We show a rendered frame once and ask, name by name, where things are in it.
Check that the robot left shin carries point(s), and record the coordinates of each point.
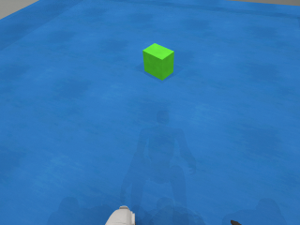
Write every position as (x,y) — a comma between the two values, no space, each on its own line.
(123,207)

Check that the robot left thigh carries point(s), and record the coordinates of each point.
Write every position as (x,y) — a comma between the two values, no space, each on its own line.
(121,217)

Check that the carton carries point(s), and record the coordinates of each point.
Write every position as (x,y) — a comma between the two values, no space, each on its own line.
(158,61)

